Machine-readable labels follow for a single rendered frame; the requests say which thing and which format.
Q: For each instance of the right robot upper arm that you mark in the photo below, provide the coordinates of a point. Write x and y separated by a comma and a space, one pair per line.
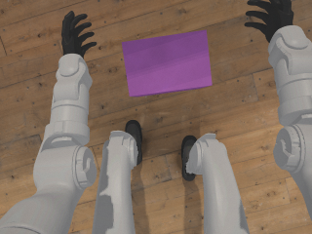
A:
293, 152

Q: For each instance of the robot left hand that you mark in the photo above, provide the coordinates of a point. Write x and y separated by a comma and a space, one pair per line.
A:
71, 43

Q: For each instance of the right robot forearm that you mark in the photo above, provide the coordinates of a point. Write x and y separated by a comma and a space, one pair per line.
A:
290, 55

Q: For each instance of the robot left foot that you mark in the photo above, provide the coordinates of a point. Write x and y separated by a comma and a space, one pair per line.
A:
134, 129

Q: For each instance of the carton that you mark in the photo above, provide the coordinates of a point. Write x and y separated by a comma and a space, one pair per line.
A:
167, 64

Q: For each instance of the left robot upper arm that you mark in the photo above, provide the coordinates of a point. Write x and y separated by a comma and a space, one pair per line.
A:
61, 176

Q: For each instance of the robot right hand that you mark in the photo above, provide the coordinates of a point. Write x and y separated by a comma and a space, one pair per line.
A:
279, 15

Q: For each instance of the left robot forearm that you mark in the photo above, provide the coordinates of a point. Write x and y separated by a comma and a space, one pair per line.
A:
70, 106

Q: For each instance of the right robot thigh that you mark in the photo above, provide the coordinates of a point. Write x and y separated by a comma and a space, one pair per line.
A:
223, 208

